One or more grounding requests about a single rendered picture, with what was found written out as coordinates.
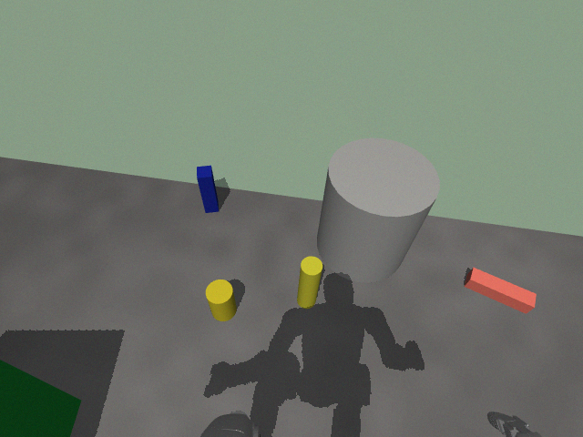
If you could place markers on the right robot hand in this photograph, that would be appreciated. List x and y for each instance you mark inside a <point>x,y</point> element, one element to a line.
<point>510,426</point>

